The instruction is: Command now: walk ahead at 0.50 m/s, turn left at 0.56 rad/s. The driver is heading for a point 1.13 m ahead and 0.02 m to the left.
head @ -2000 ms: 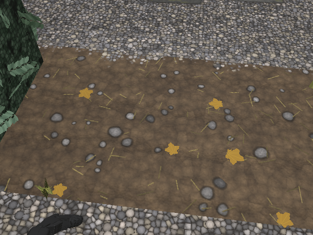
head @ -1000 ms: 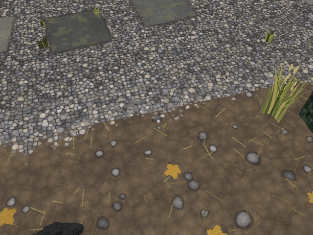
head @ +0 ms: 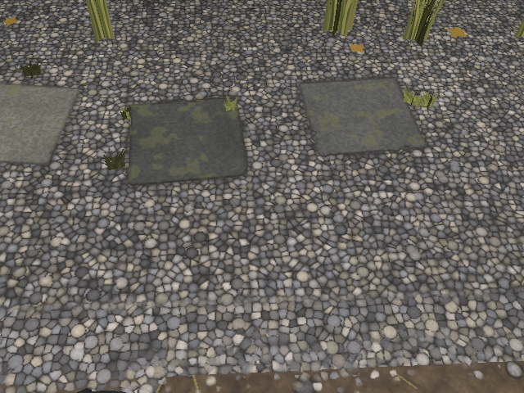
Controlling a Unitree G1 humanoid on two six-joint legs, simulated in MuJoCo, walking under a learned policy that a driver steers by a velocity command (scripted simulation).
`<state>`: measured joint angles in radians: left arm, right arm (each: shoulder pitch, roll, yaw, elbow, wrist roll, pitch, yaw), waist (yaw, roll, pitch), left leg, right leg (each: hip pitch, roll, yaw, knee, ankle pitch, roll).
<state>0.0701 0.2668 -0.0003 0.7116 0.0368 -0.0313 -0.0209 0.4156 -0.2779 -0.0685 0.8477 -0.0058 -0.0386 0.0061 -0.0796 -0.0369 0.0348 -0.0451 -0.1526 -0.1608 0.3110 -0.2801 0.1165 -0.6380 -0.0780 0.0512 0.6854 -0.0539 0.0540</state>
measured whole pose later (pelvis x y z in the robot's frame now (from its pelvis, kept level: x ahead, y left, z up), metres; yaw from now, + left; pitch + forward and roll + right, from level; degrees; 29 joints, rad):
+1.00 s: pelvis +0.51 +0.09 +0.00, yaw +7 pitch +1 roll +1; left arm 0.16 0.25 0.05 0.82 0.03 0.00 -0.06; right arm 0.40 -0.23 -0.04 0.91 -0.02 -0.09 -0.01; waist -0.03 -0.03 0.04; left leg 0.06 -0.04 0.24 0.22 -0.29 0.05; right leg -0.65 -0.08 -0.05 0.79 -0.02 -0.05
